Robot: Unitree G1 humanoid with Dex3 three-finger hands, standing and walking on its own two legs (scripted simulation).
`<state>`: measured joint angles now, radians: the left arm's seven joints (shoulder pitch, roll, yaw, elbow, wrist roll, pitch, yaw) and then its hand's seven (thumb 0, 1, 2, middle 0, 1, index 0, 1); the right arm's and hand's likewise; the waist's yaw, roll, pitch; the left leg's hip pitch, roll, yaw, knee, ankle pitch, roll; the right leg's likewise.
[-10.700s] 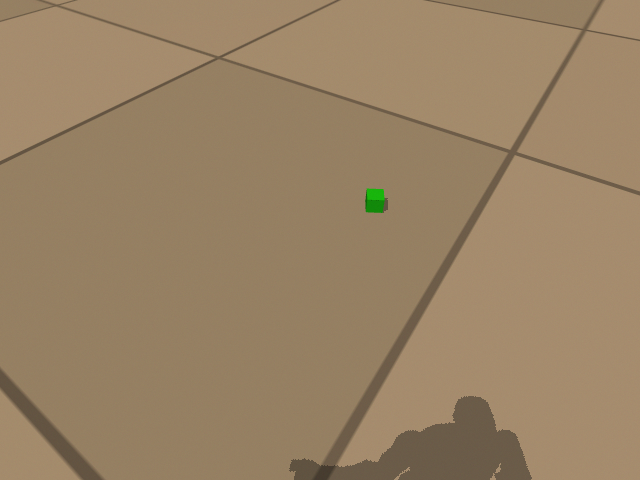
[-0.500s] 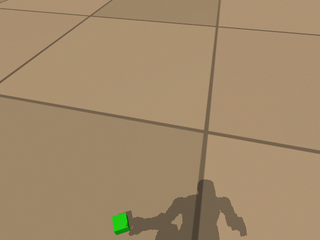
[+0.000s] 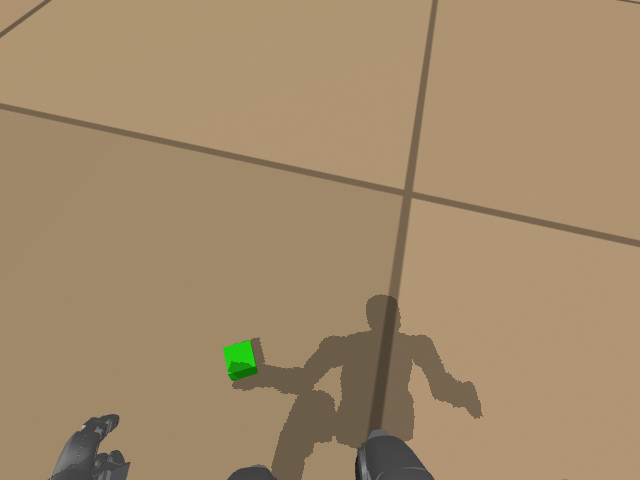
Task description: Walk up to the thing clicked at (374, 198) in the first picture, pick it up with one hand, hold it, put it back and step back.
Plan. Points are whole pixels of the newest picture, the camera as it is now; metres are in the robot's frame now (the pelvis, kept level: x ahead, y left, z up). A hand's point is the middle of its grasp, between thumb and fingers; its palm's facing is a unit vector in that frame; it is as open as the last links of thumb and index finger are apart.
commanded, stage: walk up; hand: left
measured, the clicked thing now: (240, 360) +0.46 +0.21 -0.71
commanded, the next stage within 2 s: none
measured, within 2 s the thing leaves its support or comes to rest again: neither
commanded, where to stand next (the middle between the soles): +0.09 -0.04 m, yaw +0 degrees
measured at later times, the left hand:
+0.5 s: hand out of the picture -0.01 +0.23 -0.12, palm faces -0.07 -0.92 -0.40, open 7.4 cm
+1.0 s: hand out of the picture -0.19 +0.22 -0.14, palm faces -0.03 -0.92 -0.38, open 7.4 cm
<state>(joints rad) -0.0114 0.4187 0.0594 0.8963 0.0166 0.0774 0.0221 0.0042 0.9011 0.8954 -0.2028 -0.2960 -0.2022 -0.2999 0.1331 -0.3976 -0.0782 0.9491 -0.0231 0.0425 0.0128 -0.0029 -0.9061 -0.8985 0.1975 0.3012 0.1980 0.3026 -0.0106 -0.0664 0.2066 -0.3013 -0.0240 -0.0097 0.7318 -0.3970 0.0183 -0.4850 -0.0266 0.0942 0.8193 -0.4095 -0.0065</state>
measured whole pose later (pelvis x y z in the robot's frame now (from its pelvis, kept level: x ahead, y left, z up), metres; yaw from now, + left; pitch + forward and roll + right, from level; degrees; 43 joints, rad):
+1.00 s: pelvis -0.26 -0.05 +0.01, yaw -4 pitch -3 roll -1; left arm 0.25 0.38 0.09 0.93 0.03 0.03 -0.01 0.00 0.90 0.90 -0.20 -0.30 -0.20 -0.30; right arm 0.15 -0.39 -0.05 0.84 -0.04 0.02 0.01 0.00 -0.90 -0.90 0.20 0.30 0.20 0.30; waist 0.02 0.02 0.11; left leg -0.37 0.07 -0.01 0.68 -0.27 0.01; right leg -0.18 0.04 0.04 0.60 -0.39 -0.01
